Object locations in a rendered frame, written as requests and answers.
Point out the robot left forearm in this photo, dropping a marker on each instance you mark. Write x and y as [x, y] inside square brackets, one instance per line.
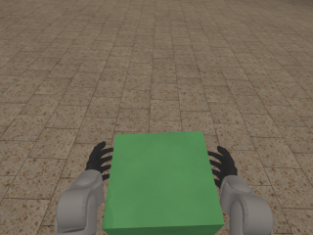
[76, 210]

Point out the carton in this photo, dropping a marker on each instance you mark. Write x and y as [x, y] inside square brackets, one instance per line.
[161, 184]

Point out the robot right forearm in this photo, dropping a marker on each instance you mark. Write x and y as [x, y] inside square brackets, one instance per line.
[249, 214]

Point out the left robot hand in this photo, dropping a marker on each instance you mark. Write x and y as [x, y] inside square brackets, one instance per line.
[96, 160]

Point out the right robot hand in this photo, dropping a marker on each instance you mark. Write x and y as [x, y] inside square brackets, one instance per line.
[226, 165]

